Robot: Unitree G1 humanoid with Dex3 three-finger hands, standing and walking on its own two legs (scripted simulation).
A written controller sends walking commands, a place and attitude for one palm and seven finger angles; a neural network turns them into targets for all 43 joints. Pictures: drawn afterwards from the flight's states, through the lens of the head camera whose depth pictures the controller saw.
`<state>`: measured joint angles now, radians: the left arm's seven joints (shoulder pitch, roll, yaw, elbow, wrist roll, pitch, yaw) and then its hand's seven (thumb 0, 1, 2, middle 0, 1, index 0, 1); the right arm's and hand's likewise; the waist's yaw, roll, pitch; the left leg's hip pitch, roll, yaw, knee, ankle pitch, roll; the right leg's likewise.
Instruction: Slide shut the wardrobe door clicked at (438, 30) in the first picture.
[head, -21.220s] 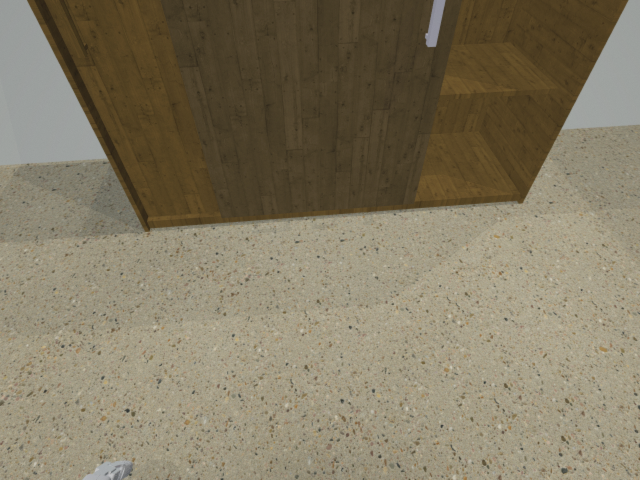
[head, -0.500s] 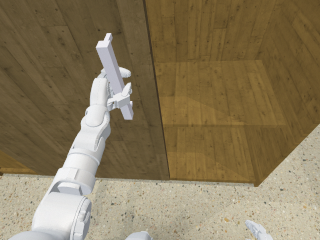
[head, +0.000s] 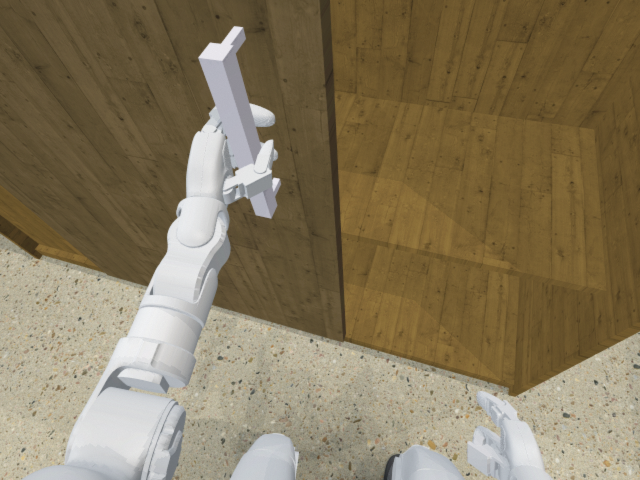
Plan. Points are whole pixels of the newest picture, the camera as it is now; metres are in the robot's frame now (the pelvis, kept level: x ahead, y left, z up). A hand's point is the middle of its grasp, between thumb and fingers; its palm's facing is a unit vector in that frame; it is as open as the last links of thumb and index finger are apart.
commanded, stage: step sideways, sliding the door along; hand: left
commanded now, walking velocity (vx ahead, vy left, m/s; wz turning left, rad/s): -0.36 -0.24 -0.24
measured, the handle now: (253, 137) +0.47 +0.14 +0.13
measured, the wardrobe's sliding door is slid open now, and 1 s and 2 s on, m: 0.49 0.27 0.00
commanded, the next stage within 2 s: none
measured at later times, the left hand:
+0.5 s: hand (336, 184) +0.40 +0.03 +0.13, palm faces +0.10 -0.99 -0.05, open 6.1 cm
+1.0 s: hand (453, 213) +0.37 -0.09 +0.13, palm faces -0.02 -1.00 -0.03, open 6.2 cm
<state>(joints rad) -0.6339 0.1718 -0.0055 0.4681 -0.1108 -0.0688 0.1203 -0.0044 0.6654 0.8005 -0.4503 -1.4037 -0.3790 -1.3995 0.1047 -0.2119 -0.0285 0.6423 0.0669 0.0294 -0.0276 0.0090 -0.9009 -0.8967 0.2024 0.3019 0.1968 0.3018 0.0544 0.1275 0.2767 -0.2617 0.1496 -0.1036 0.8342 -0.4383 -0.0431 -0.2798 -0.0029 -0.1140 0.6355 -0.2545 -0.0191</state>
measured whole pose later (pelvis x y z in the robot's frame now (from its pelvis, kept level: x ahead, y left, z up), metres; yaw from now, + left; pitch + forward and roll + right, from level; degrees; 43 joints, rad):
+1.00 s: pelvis +0.00 -0.16 +0.01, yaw -4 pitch -2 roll +2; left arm -0.32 0.09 -0.08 0.04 -0.08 -0.11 0.16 0.03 0.75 0.80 -0.33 -1.40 -0.23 -1.39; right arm 0.06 -0.22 -0.07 0.54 0.03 -0.03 0.01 0.01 -0.90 -0.90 0.20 0.30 0.19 0.30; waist 0.07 0.00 0.28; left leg -0.22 0.15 0.15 0.54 -0.25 -0.09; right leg -0.40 0.02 -0.03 0.75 -0.37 -0.02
